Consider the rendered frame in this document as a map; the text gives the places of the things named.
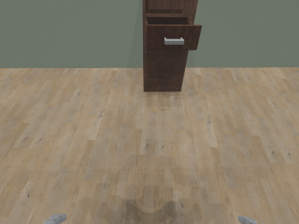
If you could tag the left robot hand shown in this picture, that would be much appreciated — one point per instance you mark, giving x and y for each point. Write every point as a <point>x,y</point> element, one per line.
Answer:
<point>55,219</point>

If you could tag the cabinet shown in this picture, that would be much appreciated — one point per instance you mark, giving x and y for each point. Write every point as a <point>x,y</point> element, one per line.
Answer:
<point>163,70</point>

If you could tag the handle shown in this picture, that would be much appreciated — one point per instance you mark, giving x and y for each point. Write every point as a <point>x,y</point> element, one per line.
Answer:
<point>173,41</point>

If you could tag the drawer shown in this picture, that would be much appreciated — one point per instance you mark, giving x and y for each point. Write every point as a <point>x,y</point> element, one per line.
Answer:
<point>158,28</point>

